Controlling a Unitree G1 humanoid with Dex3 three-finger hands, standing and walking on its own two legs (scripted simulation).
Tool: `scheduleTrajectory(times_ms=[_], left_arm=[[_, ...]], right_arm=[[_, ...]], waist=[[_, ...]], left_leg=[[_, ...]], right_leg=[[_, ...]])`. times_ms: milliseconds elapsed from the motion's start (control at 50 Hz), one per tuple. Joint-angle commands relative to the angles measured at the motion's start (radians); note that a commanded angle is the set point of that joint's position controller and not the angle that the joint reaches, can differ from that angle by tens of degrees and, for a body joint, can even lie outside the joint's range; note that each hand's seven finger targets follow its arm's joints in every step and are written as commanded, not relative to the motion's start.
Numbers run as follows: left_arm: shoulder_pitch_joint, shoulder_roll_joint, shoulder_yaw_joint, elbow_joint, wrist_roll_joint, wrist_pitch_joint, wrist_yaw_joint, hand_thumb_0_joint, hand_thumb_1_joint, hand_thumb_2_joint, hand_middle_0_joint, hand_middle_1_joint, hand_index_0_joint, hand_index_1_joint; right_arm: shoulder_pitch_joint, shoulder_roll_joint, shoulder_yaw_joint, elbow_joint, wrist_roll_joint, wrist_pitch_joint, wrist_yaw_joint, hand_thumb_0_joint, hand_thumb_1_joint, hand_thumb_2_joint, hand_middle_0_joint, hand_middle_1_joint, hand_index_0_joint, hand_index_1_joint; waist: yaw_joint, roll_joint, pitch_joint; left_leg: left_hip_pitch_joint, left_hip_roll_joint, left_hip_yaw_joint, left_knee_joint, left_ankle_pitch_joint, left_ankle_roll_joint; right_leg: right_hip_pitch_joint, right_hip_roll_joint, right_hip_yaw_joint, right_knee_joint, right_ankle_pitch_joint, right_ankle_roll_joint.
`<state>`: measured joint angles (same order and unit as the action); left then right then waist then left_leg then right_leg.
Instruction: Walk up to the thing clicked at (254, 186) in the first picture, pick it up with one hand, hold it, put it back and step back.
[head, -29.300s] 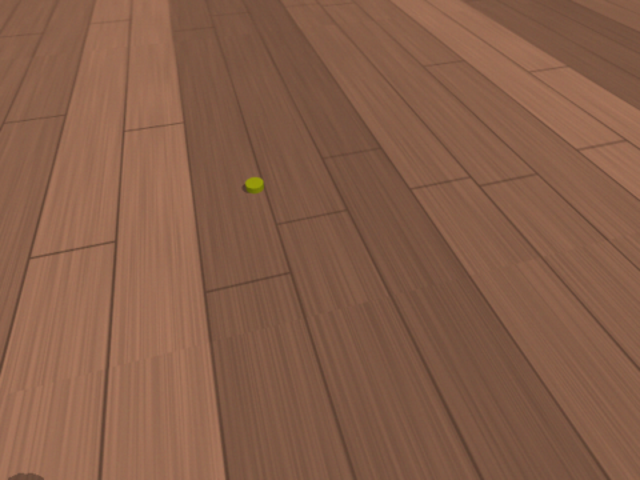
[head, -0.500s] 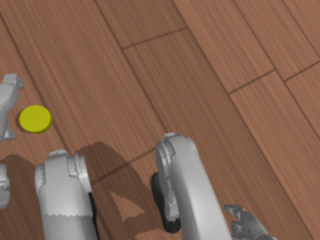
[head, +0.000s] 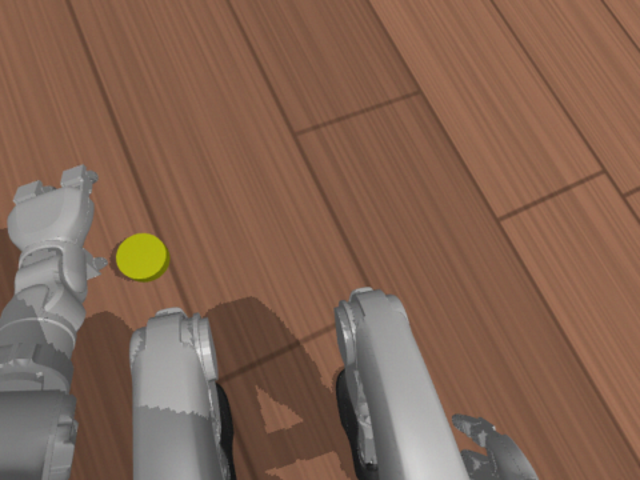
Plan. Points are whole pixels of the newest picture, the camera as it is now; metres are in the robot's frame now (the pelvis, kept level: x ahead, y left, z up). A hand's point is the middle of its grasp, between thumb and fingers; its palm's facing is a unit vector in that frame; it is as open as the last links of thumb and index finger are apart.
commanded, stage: home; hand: left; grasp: from above
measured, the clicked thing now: (143, 257) +0.46 +0.27 -0.36
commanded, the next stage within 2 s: none
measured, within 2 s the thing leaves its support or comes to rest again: neither
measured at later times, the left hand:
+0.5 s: hand out of the picture +0.25 +0.24 +0.08, palm faces -0.06 -0.87 -0.49, open 7.4 cm
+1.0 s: hand out of the picture +0.22 +0.22 +0.29, palm faces +0.21 -0.95 -0.21, open 7.4 cm
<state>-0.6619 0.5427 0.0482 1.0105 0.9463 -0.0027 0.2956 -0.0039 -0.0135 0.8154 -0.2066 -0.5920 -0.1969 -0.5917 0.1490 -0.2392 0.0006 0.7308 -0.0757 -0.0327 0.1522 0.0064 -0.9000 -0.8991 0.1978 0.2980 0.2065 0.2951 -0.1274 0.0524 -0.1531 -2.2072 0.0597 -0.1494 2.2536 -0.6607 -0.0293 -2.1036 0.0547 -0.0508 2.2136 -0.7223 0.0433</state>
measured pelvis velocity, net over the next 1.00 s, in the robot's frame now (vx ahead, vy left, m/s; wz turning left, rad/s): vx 0.08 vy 0.02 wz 0.15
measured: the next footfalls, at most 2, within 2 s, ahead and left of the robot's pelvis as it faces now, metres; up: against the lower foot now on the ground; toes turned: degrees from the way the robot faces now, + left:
none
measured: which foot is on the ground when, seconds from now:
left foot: down 0.00-1.00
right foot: down 0.00-1.00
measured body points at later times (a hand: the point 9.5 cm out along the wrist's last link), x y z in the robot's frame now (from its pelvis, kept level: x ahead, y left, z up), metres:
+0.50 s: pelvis +0.01 +0.00 +0.18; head +0.13 +0.04 +0.61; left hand +0.25 +0.29 +0.11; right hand +0.25 -0.21 +0.09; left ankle +0.08 +0.14 -0.34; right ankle +0.09 -0.13 -0.34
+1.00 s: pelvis +0.08 +0.02 +0.33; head +0.10 +0.03 +0.78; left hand +0.20 +0.27 +0.31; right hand +0.25 -0.21 +0.27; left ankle +0.08 +0.14 -0.34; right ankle +0.09 -0.13 -0.34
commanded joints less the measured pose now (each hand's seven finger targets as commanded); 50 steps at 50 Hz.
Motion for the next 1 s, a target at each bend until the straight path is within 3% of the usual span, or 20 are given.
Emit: scheduleTrajectory(times_ms=[0,40,80,120,180,200,240,380,460,520,660,780,880,980], left_arm=[[-0.013,0.159,0.012,-0.311,-0.171,0.028,-0.102,0.0,0.624,0.858,-0.198,-0.332,-0.195,-0.335],[0.036,0.152,0.026,-0.429,-0.236,0.031,-0.137,0.0,0.784,0.886,-0.198,-0.296,-0.197,-0.297],[0.074,0.101,0.011,-0.542,-0.298,0.029,-0.164,0.0,0.9,0.9,-0.2,-0.299,-0.2,-0.299],[0.118,0.124,0.048,-0.604,-0.333,0.036,-0.175,0.0,0.9,0.9,-0.2,-0.299,-0.2,-0.299],[0.205,0.062,0.034,-0.708,-0.396,0.046,-0.186,0.0,0.9,0.9,-0.2,-0.299,-0.2,-0.299],[0.225,0.064,0.05,-0.738,-0.422,0.053,-0.186,0.0,0.9,0.9,-0.2,-0.299,-0.2,-0.299],[0.279,0.039,0.042,-0.8,-0.469,0.076,-0.194,0.0,0.9,0.9,-0.2,-0.299,-0.2,-0.299],[0.51,-0.038,0.024,-0.976,-0.673,0.188,-0.217,0.0,0.9,0.901,-0.2,-0.3,-0.2,-0.3],[0.614,-0.065,0.036,-1.061,-0.791,0.239,-0.212,0.0,0.9,0.9,-0.2,-0.299,-0.2,-0.299],[0.703,-0.086,0.051,-1.083,-0.851,0.273,-0.202,0.0,0.9,0.9,-0.2,-0.299,-0.2,-0.299],[0.878,-0.17,0.059,-1.147,-0.953,0.357,-0.194,0.0,0.9,0.9,-0.2,-0.299,-0.2,-0.299],[1.029,-0.213,0.064,-1.243,-1.007,0.405,-0.207,0.0,0.9,0.9,-0.2,-0.3,-0.2,-0.3],[1.137,-0.231,0.053,-1.313,-1.011,0.428,-0.223,0.0,0.9,0.9,-0.2,-0.301,-0.2,-0.3],[1.169,-0.238,0.04,-1.347,-1.005,0.433,-0.248,0.0,0.9,0.9,-0.2,-0.301,-0.2,-0.301]], right_arm=[[0.125,-0.218,-0.099,-0.104,0.045,-0.004,-0.026,0.0,-0.897,-0.899,0.2,0.3,0.2,0.3],[0.099,-0.214,-0.103,-0.133,0.057,-0.001,-0.039,0.0,-0.899,-0.9,0.2,0.3,0.2,0.3],[0.07,-0.199,-0.103,-0.158,0.066,-0.003,-0.053,0.0,-0.9,-0.9,0.2,0.3,0.2,0.3],[0.046,-0.199,-0.099,-0.178,0.075,-0.005,-0.068,0.0,-0.9,-0.9,0.2,0.3,0.2,0.3],[0.021,-0.189,-0.096,-0.204,0.085,-0.013,-0.092,0.0,-0.899,-0.9,0.2,0.3,0.2,0.3],[0.012,-0.194,-0.096,-0.207,0.087,-0.018,-0.103,0.0,-0.899,-0.9,0.2,0.3,0.2,0.3],[-0.005,-0.193,-0.095,-0.222,0.092,-0.031,-0.122,0.0,-0.899,-0.9,0.2,0.3,0.2,0.3],[-0.055,-0.176,-0.075,-0.271,0.107,-0.075,-0.187,0.0,-0.899,-0.9,0.2,0.3,0.2,0.3],[-0.048,-0.148,-0.056,-0.288,0.112,-0.099,-0.215,0.0,-0.9,-0.9,0.2,0.3,0.2,0.3],[-0.022,-0.13,-0.043,-0.3,0.115,-0.114,-0.237,0.0,-0.9,-0.9,0.2,0.3,0.2,0.3],[0.041,-0.104,-0.017,-0.306,0.115,-0.153,-0.297,0.0,-0.9,-0.9,0.2,0.3,0.2,0.3],[0.087,-0.086,-0.003,-0.335,0.108,-0.187,-0.337,0.0,-0.901,-0.899,0.2,0.299,0.2,0.299],[0.097,-0.077,-0.004,-0.354,0.099,-0.213,-0.355,0.0,-0.901,-0.899,0.2,0.299,0.2,0.299],[0.1,-0.089,-0.015,-0.368,0.091,-0.231,-0.355,0.0,-0.901,-0.899,0.199,0.299,0.2,0.299]], waist=[[0.033,0.008,-0.622],[0.049,-0.016,-0.59],[0.051,0.016,-0.563],[0.071,0.037,-0.56],[0.074,0.068,-0.563],[0.079,0.07,-0.564],[0.084,0.092,-0.543],[0.069,0.091,-0.452],[0.06,0.075,-0.42],[0.055,0.052,-0.381],[0.053,0.043,-0.298],[0.065,0.043,-0.221],[0.074,0.019,-0.154],[0.074,0.011,-0.105]], left_leg=[[0.471,-0.038,0.115,-0.318,0.135,0.077],[0.497,-0.036,0.11,-0.363,0.1,0.078],[0.565,-0.034,0.104,-0.424,0.072,0.071],[0.638,-0.028,0.092,-0.48,0.05,0.064],[0.739,-0.027,0.085,-0.557,0.058,0.057],[0.781,-0.025,0.074,-0.588,0.046,0.053],[0.849,-0.021,0.064,-0.65,0.016,0.048],[1.016,-0.024,0.035,-0.848,-0.063,0.044],[1.108,-0.032,0.056,-0.919,-0.001,0.046],[1.178,-0.033,0.056,-0.985,0.06,0.046],[1.363,-0.034,0.071,-1.15,0.23,0.04],[1.51,-0.042,0.094,-1.277,0.355,0.036],[1.574,-0.047,0.103,-1.346,0.409,0.036],[1.619,-0.044,0.096,-1.399,0.416,0.036]], right_leg=[[0.499,0.021,-0.042,-0.405,0.254,-0.059],[0.508,0.019,-0.031,-0.453,0.211,-0.062],[0.513,0.013,-0.025,-0.49,0.182,-0.069],[0.524,0.011,-0.022,-0.518,0.156,-0.073],[0.564,0.0,-0.017,-0.56,0.168,-0.074],[0.567,-0.003,-0.02,-0.571,0.156,-0.074],[0.588,-0.008,-0.019,-0.607,0.136,-0.074],[0.722,-0.016,-0.005,-0.777,0.082,-0.064],[0.852,-0.022,0.012,-0.886,0.113,-0.063],[0.954,-0.026,0.014,-0.966,0.159,-0.06],[1.187,-0.027,0.014,-1.147,0.301,-0.058],[1.356,-0.024,-0.003,-1.294,0.411,-0.051],[1.436,-0.022,-0.013,-1.375,0.451,-0.047],[1.457,-0.019,-0.027,-1.407,0.444,-0.047]])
